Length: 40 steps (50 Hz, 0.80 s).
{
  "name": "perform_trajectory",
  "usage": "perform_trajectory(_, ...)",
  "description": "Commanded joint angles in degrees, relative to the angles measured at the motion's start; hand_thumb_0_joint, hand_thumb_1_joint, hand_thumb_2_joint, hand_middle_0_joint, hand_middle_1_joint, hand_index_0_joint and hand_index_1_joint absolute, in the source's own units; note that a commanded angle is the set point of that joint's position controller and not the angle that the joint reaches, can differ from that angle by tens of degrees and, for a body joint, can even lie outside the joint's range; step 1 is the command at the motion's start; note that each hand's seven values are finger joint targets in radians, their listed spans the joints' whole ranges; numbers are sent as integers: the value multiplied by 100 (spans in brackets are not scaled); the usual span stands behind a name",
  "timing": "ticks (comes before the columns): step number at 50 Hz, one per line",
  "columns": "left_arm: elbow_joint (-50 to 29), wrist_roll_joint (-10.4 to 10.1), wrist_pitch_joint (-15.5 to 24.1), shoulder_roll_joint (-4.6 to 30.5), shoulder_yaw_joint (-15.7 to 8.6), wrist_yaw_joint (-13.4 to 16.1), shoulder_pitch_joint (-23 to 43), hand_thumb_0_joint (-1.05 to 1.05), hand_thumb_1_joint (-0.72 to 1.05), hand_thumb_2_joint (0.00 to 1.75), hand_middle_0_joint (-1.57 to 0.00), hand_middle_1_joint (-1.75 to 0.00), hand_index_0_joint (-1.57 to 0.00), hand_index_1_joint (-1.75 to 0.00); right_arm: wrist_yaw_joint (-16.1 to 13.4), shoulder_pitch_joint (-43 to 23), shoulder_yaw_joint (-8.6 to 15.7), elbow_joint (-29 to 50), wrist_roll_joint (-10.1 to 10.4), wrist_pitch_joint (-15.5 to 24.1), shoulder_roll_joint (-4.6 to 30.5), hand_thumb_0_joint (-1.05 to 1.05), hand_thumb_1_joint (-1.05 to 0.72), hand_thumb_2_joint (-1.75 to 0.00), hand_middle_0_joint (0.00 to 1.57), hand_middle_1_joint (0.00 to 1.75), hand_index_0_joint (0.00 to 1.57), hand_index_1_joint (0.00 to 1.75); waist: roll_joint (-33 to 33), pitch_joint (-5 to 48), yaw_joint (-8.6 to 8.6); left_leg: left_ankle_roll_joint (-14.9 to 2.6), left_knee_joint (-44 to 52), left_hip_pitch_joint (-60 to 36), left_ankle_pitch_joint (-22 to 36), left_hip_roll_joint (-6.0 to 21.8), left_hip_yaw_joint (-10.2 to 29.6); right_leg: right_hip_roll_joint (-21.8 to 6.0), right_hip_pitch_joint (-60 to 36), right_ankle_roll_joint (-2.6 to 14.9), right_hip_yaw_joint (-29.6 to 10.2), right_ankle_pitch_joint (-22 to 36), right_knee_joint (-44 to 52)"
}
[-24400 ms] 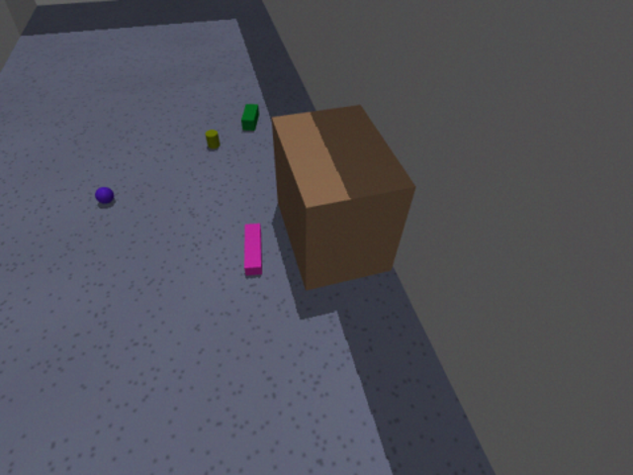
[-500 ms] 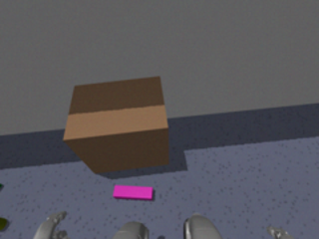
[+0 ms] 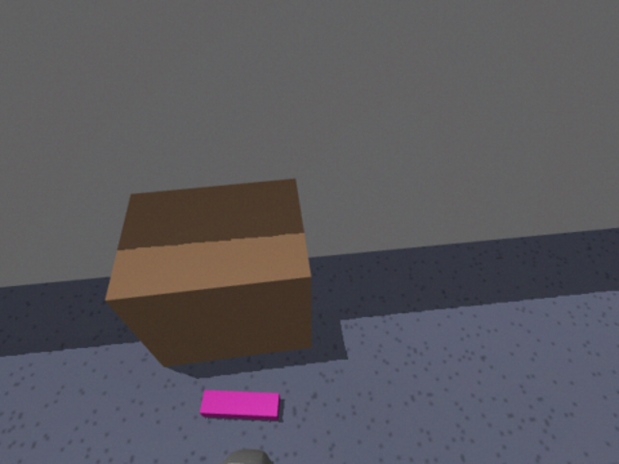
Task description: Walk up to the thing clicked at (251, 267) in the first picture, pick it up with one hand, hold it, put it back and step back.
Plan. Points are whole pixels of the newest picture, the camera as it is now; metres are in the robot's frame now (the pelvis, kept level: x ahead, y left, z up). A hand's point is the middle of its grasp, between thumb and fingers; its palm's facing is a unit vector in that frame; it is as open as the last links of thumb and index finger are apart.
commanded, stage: walk up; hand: left
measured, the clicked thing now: (241, 405) +0.37 +0.22 -0.74
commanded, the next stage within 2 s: none
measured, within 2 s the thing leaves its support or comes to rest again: neither
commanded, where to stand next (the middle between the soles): +0.03 +0.01 m, yaw -1 degrees
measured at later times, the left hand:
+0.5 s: hand out of the picture +0.03 +0.28 -0.17, palm faces -0.06 -0.93 -0.37, open 7.4 cm
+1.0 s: hand out of the picture +0.05 +0.31 -0.16, palm faces -0.02 -0.93 -0.38, open 7.4 cm
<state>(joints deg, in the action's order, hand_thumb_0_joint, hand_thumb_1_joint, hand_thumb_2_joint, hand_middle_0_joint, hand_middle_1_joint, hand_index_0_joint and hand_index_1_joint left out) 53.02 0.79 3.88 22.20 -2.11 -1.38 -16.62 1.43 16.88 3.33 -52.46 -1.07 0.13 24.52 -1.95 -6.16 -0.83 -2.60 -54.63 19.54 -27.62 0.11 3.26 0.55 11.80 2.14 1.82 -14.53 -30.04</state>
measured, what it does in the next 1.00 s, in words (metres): steps on the spot: left foot, then right foot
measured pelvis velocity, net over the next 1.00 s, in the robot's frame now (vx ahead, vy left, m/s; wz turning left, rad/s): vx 0.00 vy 0.03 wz -0.01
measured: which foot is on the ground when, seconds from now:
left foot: up 0.00-0.18, down 0.20-0.50, up 0.52-0.78, down 0.80-1.00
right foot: down 0.00-0.22, up 0.24-0.44, down 0.46-0.82, up 0.84-1.00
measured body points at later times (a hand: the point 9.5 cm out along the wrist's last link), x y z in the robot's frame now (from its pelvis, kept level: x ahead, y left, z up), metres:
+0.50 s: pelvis -0.04 +0.01 -0.02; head -0.02 +0.01 +0.43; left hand +0.03 +0.32 -0.14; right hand +0.07 -0.31 -0.13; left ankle +0.08 +0.15 -0.73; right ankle -0.07 -0.11 -0.74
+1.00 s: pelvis +0.00 +0.03 -0.01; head +0.02 +0.04 +0.44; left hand +0.05 +0.36 -0.13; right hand +0.09 -0.28 -0.11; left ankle +0.06 +0.14 -0.73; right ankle +0.03 -0.12 -0.70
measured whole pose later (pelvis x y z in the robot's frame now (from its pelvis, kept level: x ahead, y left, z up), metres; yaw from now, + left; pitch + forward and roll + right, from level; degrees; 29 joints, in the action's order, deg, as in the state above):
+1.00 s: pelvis +0.00 +0.03 -0.01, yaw -1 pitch -4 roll +1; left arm 52.1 -0.4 -0.4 24.8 -2.3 -0.8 -16.6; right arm 0.3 13.3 1.2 -49.4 -0.7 3.1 21.2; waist 2.7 -6.6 -0.8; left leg -1.3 -32.9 16.2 -12.7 -0.5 -1.5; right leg -2.3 23.1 1.4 -2.9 -25.4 -53.2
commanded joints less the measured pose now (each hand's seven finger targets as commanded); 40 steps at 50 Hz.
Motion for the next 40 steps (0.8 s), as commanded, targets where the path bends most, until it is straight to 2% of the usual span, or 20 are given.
perform_trajectory(1, -444, 2, 87, 1491, -318, 160, 161, 0, 90, 90, -20, -30, -20, -30, -65, 232, 224, 307, 57, 161, 821, 0, -90, -90, 20, 30, 20, 30, 908, 104, 167, 170, 394, 371, 298, 241, 31, -1384, 170, 1021, -1200, 1916, 1076)
perform_trajectory(6, -661, -91, -279, 1408, -252, 239, 549, 0, 90, 90, -20, -30, -20, -30, -231, -60, 173, 259, 143, 65, 758, 0, -90, -90, 20, 30, 20, 30, 1342, 464, 181, 164, 1529, -408, 1371, -146, -594, -1083, 389, 744, -657, 4078, -322)
perform_trajectory(8, -747, -155, -460, 1383, -255, 255, 643, 0, 90, 90, -20, -30, -20, -30, -293, -51, 212, 261, 113, 61, 886, 0, -90, -90, 20, 30, 20, 30, 1046, 548, 263, 88, 2245, -688, 2733, -134, -540, -855, 601, 452, -645, 3106, -900)
perform_trajectory(9, -781, -198, -522, 1226, -225, 266, 568, 0, 90, 90, -20, -30, -20, -30, -312, -169, 283, 303, 62, 54, 1170, 0, -90, -90, 20, 30, 20, 30, 537, 627, 190, -59, 2222, -866, 4110, 380, 41, -569, 937, 236, -726, 2168, -1153)
perform_trajectory(11, -716, -267, -637, 1135, -240, 319, 221, 0, 90, 90, -20, -30, -20, -30, -295, -341, 402, 515, 151, 43, 1771, 0, -90, -90, 20, 30, 20, 30, -777, 1144, 167, -1336, 2916, -683, 5370, 2176, 1953, 315, 735, -47, -378, -1316, -2992)
perform_trajectory(12, -618, -208, -709, 1174, -291, 351, 318, 0, 90, 90, -20, -30, -20, -30, -320, -374, 449, 506, 91, 50, 1742, 0, -90, -90, 20, 30, 20, 30, -813, 1124, 246, -1589, 3076, -495, 5130, 2411, 2363, 338, 900, -56, -823, -2334, -3950)
perform_trajectory(15, -425, -174, -692, 1179, -351, 296, 90, 0, 90, 90, -20, -30, -20, -30, -408, -917, 338, 643, 64, 92, 1375, 0, -90, -90, 20, 30, 20, 30, -535, 1128, -93, -1136, 2760, -451, 3418, 1675, 1119, 147, 1161, 17, -1076, -1762, -4157)
perform_trajectory(18, -261, -72, -564, 1128, -368, 129, -40, 0, 90, 90, -20, -30, -20, -30, -299, -985, 314, 674, -94, 108, 1286, 0, -90, -90, 20, 30, 20, 30, -845, 1073, 40, -837, 3183, -456, -77, 1232, 1000, 10, 976, -65, -445, -1823, -2373)
perform_trajectory(20, -131, 2, -481, 1138, -427, 75, -280, 0, 90, 90, -20, -30, -20, -30, -195, -901, 371, 694, -187, 41, 1443, 0, -90, -90, 20, 30, 20, 30, -1126, 1064, 66, -863, 3458, -119, -927, 1399, 1222, 82, 337, -112, -36, -2423, -1339)
perform_trajectory(22, 153, 100, -416, 1122, -504, 90, -819, 0, 90, 90, -20, -30, -20, -30, -160, -888, 381, 671, -193, -64, 1441, 0, -90, -90, 20, 30, 20, 30, -863, 729, -194, -533, 3133, 795, -1242, 1111, 830, 177, -699, 7, 143, -1474, 82)
perform_trajectory(23, 191, 179, -360, 1251, -582, 112, -1012, 0, 90, 90, -20, -30, -20, -30, -158, -822, 313, 676, -181, -103, 1159, 0, -90, -90, 20, 30, 20, 30, -198, 505, -316, -134, 2347, 1437, -1281, 660, 392, 7, -1078, 156, -397, -1793, 814)
perform_trajectory(24, -14, 280, -327, 1787, -701, 157, -825, 0, 90, 90, -20, -30, -20, -30, -150, -1212, 147, 877, -112, -61, 595, 0, -90, -90, 20, 30, 20, 30, 1606, 26, -552, 228, 770, 2407, -951, -179, -359, -1639, -171, 723, -3419, -4474, 1987)
perform_trajectory(25, -316, 292, -311, 2235, -732, 147, -16, 0, 90, 90, -20, -30, -20, -30, -235, -1620, 326, 841, -99, -32, 1104, 0, -90, -90, 20, 30, 20, 30, 1221, -768, -495, 292, -137, 1781, -154, -79, 487, -2466, 1666, 1284, -4361, -5326, 2546)
perform_trajectory(27, -426, 169, -120, 1644, -585, 184, 653, 0, 90, 90, -20, -30, -20, -30, -138, -860, 315, 436, 55, 115, 1005, 0, -90, -90, 20, 30, 20, 30, 266, -638, 74, 249, -161, 1793, 614, -50, 482, -1638, 436, 989, -2586, -2476, 1703)
perform_trajectory(28, -374, 178, -85, 1603, -606, 175, 415, 0, 90, 90, -20, -30, -20, -30, -112, -704, 303, 416, 60, 154, 1008, 0, -90, -90, 20, 30, 20, 30, 546, -347, 61, 250, -170, 1858, 697, -107, 226, -1424, -49, 901, -2226, -2055, 1668)
perform_trajectory(33, -440, 149, -4, 1552, -621, 15, -475, 0, 90, 90, -20, -30, -20, -30, 113, -1064, 288, 690, -17, 289, 984, 0, -90, -90, 20, 30, 20, 30, 1083, -274, -438, 244, 1008, 1782, 523, 117, -148, -1481, -1030, 993, -1715, -1490, 1579)
perform_trajectory(35, -478, 112, -16, 1540, -564, 2, -555, 0, 90, 90, -20, -30, -20, -30, 133, -1001, 274, 717, -18, 327, 895, 0, -90, -90, 20, 30, 20, 30, 1116, -243, -377, 200, 1521, 1164, 618, 151, -287, -1545, -756, 973, -1485, -559, 1314)
perform_trajectory(38, -663, 1, -106, 1477, -428, 19, -42, 0, 90, 90, -20, -30, -20, -30, 47, -3, 315, 380, 37, 401, 812, 0, -90, -90, 20, 30, 20, 30, 842, 348, 234, 77, 2779, -1033, 1861, -120, -602, -1251, 155, 676, -661, 1454, 55)
perform_trajectory(39, -696, -48, -143, 1212, -328, 24, -182, 0, 90, 90, -20, -30, -20, -30, -42, 446, 421, 242, 15, 429, 1014, 0, -90, -90, 20, 30, 20, 30, 240, 729, 398, 11, 3037, -1922, 1873, -183, -530, -838, 494, 437, -202, 1687, -1057)
perform_trajectory(40, -766, -90, -162, 846, -211, 37, -425, 0, 90, 90, -20, -30, -20, -30, -134, 873, 537, 241, -59, 460, 1379, 0, -90, -90, 20, 30, 20, 30, -607, 1164, 533, -304, 3274, -2696, 1517, 802, 964, -388, 1330, 125, -43, 479, -2394)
